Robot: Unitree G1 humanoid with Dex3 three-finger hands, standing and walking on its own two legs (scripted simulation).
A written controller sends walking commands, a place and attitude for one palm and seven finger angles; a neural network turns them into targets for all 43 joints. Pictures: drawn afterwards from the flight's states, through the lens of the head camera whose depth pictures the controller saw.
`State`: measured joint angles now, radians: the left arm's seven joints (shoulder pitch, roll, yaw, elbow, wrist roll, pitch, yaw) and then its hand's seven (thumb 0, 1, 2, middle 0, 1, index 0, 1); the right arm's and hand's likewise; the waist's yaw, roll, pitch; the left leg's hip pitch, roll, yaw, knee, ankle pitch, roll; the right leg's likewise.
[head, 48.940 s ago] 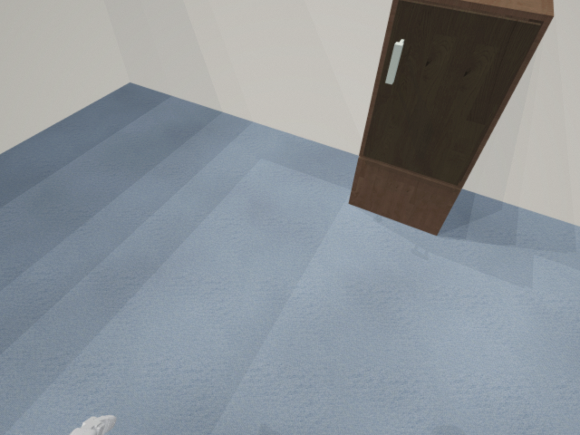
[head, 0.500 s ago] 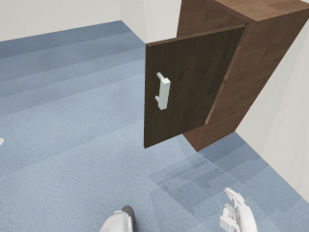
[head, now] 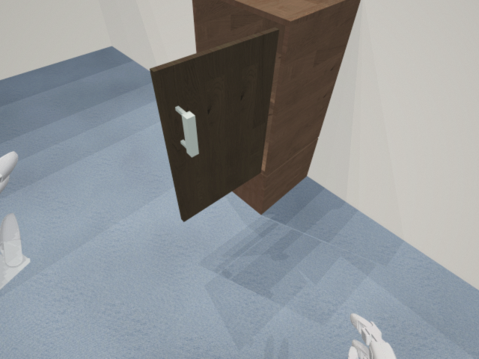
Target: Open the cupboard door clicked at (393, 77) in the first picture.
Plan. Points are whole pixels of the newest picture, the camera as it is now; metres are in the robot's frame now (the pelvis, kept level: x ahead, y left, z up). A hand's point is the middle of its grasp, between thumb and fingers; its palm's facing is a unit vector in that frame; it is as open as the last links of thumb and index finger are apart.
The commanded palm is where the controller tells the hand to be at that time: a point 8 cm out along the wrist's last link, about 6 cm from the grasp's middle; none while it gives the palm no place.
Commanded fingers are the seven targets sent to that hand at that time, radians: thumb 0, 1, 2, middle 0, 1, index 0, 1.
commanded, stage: stop stepping back and stand still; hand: left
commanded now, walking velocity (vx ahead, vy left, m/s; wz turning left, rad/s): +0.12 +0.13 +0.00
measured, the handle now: (186, 131) +0.66 +0.14 -0.01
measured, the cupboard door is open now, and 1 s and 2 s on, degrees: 86 86 86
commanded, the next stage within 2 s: let the arm hang, fingers relaxed in 1.42 s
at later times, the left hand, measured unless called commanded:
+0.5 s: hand (40, 262) +0.19 +0.21 +0.19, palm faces +0.40 -0.77 -0.50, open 7.4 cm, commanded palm +0.14 +0.26 +0.19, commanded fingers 0.00 0.90 0.90 -0.20 -0.30 -0.20 -0.30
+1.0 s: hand (5, 265) +0.20 +0.26 +0.17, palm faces +0.36 -0.79 -0.50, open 7.4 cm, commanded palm +0.14 +0.30 +0.19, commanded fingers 0.00 0.90 0.90 -0.20 -0.30 -0.20 -0.30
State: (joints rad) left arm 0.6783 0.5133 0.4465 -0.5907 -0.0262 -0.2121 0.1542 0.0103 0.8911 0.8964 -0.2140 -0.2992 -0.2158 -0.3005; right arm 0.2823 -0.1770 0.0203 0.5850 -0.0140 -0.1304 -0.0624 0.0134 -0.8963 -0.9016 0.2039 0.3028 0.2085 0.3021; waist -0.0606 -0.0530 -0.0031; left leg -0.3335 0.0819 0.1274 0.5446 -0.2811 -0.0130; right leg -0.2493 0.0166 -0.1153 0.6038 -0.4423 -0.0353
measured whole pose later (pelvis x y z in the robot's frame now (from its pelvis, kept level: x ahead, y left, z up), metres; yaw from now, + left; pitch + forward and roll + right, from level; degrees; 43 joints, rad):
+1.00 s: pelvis -0.02 +0.01 +0.01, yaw -4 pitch +0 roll -1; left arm 0.57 0.43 0.40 -0.43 -0.05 -0.18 0.16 0.01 0.89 0.90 -0.21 -0.30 -0.22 -0.30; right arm 0.24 -0.23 0.02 0.63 0.00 -0.08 -0.07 0.02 -0.90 -0.90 0.20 0.30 0.21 0.30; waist -0.01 0.03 0.00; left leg -0.22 -0.01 0.07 0.42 -0.20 0.05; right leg -0.17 0.10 -0.06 0.34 -0.18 -0.09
